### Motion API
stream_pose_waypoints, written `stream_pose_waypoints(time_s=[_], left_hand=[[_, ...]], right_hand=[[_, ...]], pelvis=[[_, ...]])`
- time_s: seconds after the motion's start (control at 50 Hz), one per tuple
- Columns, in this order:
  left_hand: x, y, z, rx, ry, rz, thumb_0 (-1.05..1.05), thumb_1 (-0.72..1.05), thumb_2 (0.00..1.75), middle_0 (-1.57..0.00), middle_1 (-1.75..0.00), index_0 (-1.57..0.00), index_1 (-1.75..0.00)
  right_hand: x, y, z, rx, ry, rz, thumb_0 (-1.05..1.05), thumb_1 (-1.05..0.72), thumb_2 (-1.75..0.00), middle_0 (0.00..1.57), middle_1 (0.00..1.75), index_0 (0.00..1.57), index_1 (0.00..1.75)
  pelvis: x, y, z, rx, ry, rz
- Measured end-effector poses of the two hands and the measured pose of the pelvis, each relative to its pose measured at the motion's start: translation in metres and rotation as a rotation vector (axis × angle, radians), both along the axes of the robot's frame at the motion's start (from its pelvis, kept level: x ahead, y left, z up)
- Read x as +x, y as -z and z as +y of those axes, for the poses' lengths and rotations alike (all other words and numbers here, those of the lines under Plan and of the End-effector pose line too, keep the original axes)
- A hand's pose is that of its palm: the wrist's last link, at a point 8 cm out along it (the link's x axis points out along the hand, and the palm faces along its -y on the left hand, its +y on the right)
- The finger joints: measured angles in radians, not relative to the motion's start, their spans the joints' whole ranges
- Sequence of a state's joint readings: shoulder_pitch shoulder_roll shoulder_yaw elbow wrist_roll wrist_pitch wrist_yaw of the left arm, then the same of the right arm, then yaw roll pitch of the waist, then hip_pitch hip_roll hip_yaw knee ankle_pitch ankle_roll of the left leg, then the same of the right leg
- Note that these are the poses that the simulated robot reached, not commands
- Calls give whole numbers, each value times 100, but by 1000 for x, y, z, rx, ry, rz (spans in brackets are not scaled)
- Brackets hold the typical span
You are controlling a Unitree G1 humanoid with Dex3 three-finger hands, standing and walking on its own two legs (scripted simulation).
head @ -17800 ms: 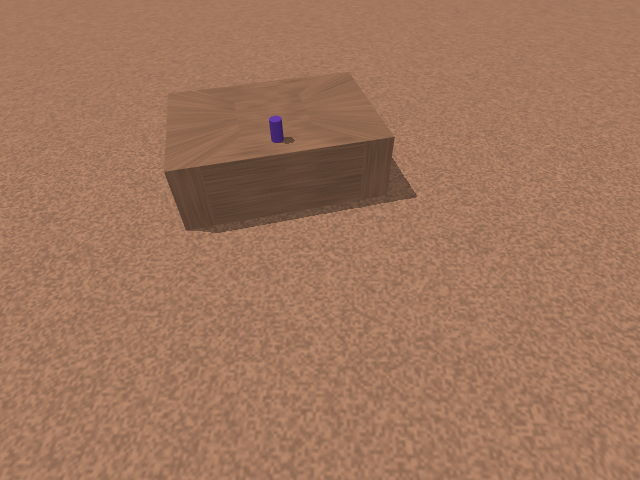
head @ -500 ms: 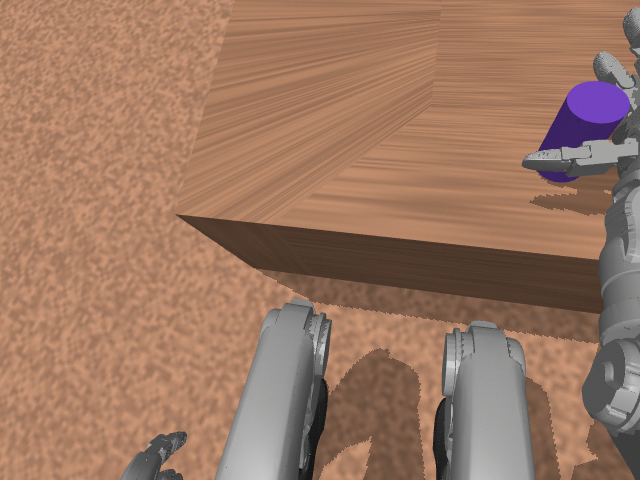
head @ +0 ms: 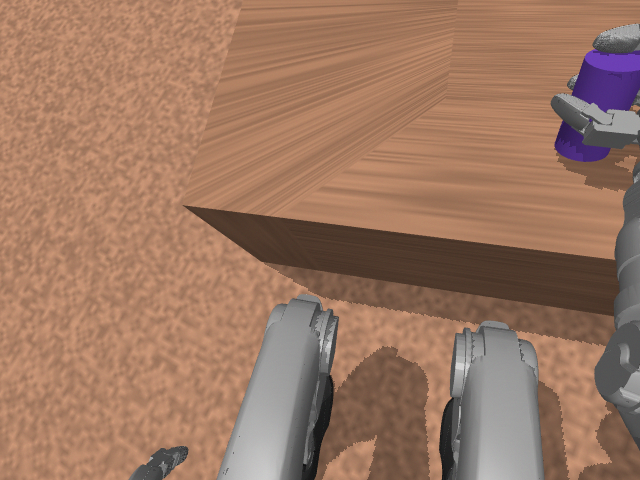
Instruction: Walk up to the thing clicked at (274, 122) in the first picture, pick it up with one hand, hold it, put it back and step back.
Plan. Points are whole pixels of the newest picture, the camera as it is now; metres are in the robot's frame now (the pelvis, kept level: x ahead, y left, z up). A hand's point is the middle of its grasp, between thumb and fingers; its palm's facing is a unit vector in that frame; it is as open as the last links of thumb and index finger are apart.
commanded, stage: settle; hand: right
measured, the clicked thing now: (597, 107) +0.55 -0.21 +0.00
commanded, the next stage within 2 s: lift in 1.58 s
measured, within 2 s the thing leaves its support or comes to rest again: neither
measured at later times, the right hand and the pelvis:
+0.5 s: hand (621, 86) +0.54 -0.20 +0.05, palm faces +0.15 +0.99 -0.02, open 5.9 cm; pelvis +0.00 +0.00 +0.03, yaw +0 degrees
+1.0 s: hand out of the picture +0.54 -0.21 +0.11, palm faces +0.15 +0.99 -0.01, open 5.9 cm; pelvis +0.02 +0.00 +0.09, yaw -1 degrees
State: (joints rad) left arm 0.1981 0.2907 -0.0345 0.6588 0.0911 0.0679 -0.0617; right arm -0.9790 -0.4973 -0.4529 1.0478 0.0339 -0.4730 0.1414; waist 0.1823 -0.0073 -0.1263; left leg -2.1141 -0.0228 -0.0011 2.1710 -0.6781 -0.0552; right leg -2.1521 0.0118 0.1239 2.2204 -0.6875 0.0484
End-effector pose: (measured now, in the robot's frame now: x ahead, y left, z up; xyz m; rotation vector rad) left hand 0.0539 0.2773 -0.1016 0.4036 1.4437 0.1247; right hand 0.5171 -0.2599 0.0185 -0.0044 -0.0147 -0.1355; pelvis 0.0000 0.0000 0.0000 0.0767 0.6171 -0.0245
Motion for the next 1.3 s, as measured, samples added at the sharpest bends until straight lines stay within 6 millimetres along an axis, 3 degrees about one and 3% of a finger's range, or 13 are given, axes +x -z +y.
stream_pose_waypoints(time_s=[0.2,0.34,0.52,0.76,1.3], left_hand=[[6,4,-4,-18,2,-28,0,89,91,-21,-30,-20,-31],[10,-4,-5,-21,-19,-49,0,89,91,-21,-30,-20,-31],[12,-32,-1,6,-44,-49,0,90,91,-20,-29,-20,-30],[20,-71,10,48,-51,-73,0,90,91,-20,-29,-19,-30],[44,-99,-3,7,-38,-127,0,90,90,-19,-29,-19,-29]], right_hand=[[1,-4,7,-4,0,-11,5,7,-92,95,104,99,111],[-2,-11,9,-16,3,25,4,6,-110,92,115,109,132],[-11,-33,5,-9,19,61,4,7,-111,93,115,112,133],[0,-73,-3,-9,15,50,4,8,-112,93,115,113,133],[-7,-102,0,2,20,55,4,8,-112,93,115,113,133]], pelvis=[[-2,2,1,-2,-1,-5],[-1,-9,2,-5,-2,-2],[3,-38,0,-8,1,7],[11,-70,-2,-10,5,20],[19,-106,-2,-13,4,15]])
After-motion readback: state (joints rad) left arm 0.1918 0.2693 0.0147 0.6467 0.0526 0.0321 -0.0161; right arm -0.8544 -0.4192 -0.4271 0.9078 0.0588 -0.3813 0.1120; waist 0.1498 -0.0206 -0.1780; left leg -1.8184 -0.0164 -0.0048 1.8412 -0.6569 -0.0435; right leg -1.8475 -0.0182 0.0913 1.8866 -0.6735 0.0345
